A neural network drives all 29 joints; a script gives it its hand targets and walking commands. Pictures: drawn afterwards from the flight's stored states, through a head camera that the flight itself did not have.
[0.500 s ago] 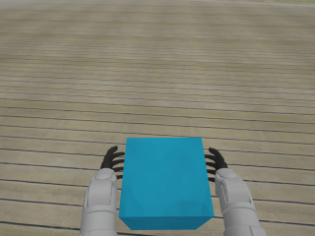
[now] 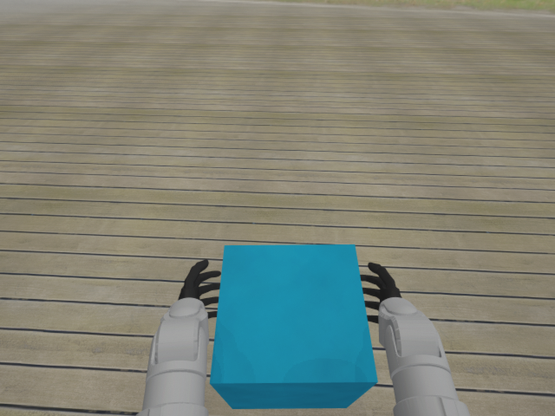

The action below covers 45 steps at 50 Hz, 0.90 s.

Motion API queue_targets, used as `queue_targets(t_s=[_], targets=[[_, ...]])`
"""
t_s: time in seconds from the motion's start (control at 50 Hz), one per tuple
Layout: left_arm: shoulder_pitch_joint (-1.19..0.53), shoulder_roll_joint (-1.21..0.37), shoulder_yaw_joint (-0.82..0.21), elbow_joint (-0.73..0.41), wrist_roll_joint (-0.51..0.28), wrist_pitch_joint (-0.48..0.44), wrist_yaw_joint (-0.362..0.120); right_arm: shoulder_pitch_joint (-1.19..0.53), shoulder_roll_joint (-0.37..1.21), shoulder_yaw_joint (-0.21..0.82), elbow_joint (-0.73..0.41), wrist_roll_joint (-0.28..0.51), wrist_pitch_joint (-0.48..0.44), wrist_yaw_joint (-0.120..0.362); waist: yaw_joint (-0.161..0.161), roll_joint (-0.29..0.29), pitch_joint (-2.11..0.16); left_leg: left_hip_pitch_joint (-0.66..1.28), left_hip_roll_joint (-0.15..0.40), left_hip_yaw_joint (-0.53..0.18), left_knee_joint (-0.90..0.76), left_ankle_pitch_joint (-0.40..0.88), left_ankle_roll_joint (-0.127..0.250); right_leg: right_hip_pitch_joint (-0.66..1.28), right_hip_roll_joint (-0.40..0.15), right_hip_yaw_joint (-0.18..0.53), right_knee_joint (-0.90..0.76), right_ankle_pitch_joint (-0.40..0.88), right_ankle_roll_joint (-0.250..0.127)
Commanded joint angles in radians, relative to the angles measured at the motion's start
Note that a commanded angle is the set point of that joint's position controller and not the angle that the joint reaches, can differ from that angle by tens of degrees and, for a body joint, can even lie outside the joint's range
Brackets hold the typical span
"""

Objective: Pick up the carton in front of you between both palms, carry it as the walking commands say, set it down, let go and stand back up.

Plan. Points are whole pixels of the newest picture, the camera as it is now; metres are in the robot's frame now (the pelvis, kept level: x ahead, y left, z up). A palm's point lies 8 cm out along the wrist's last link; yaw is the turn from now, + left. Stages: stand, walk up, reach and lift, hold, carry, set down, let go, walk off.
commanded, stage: hold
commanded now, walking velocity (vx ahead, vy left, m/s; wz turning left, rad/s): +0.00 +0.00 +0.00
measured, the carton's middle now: (289, 332) +0.31 +0.00 -0.05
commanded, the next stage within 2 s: set down in 0.10 s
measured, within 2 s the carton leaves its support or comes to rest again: neither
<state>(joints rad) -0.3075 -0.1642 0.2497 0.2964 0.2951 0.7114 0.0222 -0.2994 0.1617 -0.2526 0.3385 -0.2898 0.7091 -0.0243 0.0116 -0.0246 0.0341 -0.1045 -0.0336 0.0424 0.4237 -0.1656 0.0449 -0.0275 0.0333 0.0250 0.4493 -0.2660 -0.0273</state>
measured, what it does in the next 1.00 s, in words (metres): lowers itself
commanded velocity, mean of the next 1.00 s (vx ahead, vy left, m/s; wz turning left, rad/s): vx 0.00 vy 0.00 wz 0.00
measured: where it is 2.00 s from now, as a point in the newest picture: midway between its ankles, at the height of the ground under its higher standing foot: outside the picture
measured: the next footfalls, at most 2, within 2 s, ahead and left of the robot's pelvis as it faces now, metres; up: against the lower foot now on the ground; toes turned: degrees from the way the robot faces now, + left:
none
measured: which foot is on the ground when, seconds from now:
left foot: down 0.00-1.00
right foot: down 0.00-1.00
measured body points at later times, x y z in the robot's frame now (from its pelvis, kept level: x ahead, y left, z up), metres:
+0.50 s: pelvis -0.02 -0.01 -0.02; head +0.02 +0.01 +0.43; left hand +0.34 +0.16 -0.01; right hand +0.34 -0.14 -0.02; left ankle +0.05 +0.09 -0.74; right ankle +0.00 -0.11 -0.74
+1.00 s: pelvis -0.04 -0.02 -0.13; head +0.18 +0.00 +0.26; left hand +0.38 +0.16 -0.20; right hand +0.40 -0.13 -0.21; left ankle +0.05 +0.09 -0.74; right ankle +0.00 -0.11 -0.74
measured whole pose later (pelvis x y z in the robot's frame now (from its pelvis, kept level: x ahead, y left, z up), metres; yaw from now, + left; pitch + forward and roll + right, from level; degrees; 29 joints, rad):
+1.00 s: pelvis -0.04 -0.02 -0.13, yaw -1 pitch +36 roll -1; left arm -0.70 -0.19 0.52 0.48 0.28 0.21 0.08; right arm -0.75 0.09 -0.40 0.66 -0.22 0.21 -0.10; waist 0.06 -0.04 -0.13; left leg -1.47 -0.06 -0.05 1.20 -0.34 0.00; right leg -1.40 0.12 0.02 1.25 -0.46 -0.04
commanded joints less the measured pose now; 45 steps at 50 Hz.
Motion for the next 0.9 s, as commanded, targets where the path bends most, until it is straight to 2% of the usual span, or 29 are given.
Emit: queue_targets(t_s=[0.0,0.1,0.16,0.24,0.32,0.4,0.46,0.54,0.62,0.68,0.74,0.8,0.88], targets=[[-0.421,-0.962,-0.498,0.021,-0.249,-0.014,-0.252,-0.534,0.927,0.482,-0.065,0.256,-0.056,0.254,-0.005,0.031,-0.226,0.268,0.014,-0.170,-0.023,0.143,-0.020,-0.218,0.007,0.111,-0.109,0.062,-0.032],[-0.441,-0.970,-0.492,0.032,-0.248,-0.015,-0.257,-0.557,0.935,0.479,-0.055,0.256,-0.056,0.260,-0.004,0.030,-0.223,0.265,0.015,-0.169,-0.024,0.115,-0.019,-0.231,0.006,0.111,-0.110,0.038,-0.033],[-0.510,-0.968,-0.454,0.070,-0.234,-0.026,-0.259,-0.621,0.940,0.447,-0.006,0.238,-0.066,0.264,0.001,0.024,-0.195,0.244,0.014,-0.167,-0.019,0.037,-0.016,-0.263,0.002,0.109,-0.106,-0.024,-0.036],[-0.661,-0.967,-0.331,0.205,-0.174,-0.070,-0.264,-0.762,0.955,0.337,0.154,0.174,-0.118,0.273,0.010,0.005,-0.147,0.208,0.006,-0.163,0.011,-0.116,-0.011,-0.359,-0.008,0.110,-0.084,-0.140,-0.047],[-0.767,-0.901,-0.144,0.341,-0.058,-0.126,-0.241,-0.861,0.891,0.150,0.308,0.054,-0.186,0.250,0.023,0.024,-0.105,0.106,0.004,-0.167,0.052,-0.175,-0.009,-0.418,0.011,0.100,-0.014,-0.183,-0.050],[-0.740,-0.782,0.023,0.408,0.057,-0.193,-0.210,-0.842,0.746,-0.010,0.369,-0.070,-0.257,0.212,0.027,0.028,-0.111,-0.005,-0.009,-0.152,0.099,-0.092,-0.011,-0.483,0.033,0.095,0.042,-0.132,-0.042],[-0.684,-0.704,0.073,0.412,0.104,-0.273,-0.196,-0.780,0.657,-0.049,0.377,-0.108,-0.334,0.196,0.024,0.025,-0.173,-0.086,-0.022,-0.138,0.154,0.037,-0.019,-0.547,0.045,0.085,0.086,-0.048,-0.029],[-0.679,-0.706,0.010,0.391,0.083,-0.410,-0.189,-0.780,0.655,0.025,0.357,-0.076,-0.465,0.190,0.023,0.021,-0.314,-0.157,-0.045,-0.136,0.247,0.171,-0.023,-0.634,0.061,0.072,0.168,0.058,-0.011],[-0.736,-0.780,-0.148,0.380,0.015,-0.542,-0.184,-0.849,0.714,0.198,0.329,0.012,-0.586,0.188,0.033,0.012,-0.550,-0.237,-0.058,-0.145,0.383,0.250,-0.033,-0.731,0.083,0.073,0.295,0.116,0.003],[-0.794,-0.831,-0.290,0.316,-0.046,-0.594,-0.183,-0.915,0.770,0.354,0.275,0.091,-0.637,0.179,0.054,-0.001,-0.832,-0.289,-0.065,-0.141,0.503,0.341,-0.038,-0.780,0.098,0.075,0.411,0.215,0.013],[-0.814,-0.847,-0.413,0.243,-0.116,-0.599,-0.178,-0.959,0.789,0.475,0.217,0.164,-0.644,0.165,0.068,0.004,-1.094,-0.335,-0.071,-0.133,0.607,0.421,-0.045,-0.816,0.108,0.079,0.517,0.310,0.021],[-0.806,-0.867,-0.445,0.232,-0.134,-0.565,-0.183,-0.950,0.814,0.510,0.223,0.184,-0.611,0.167,0.072,-0.004,-1.139,-0.467,-0.081,-0.118,0.663,0.352,-0.054,-0.882,0.114,0.078,0.576,0.284,0.030],[-0.815,-0.885,-0.386,0.297,-0.107,-0.496,-0.212,-0.948,0.840,0.456,0.297,0.160,-0.543,0.197,0.068,-0.019,-1.006,-0.687,-0.086,-0.097,0.702,0.158,-0.058,-1.020,0.114,0.067,0.612,0.115,0.029]])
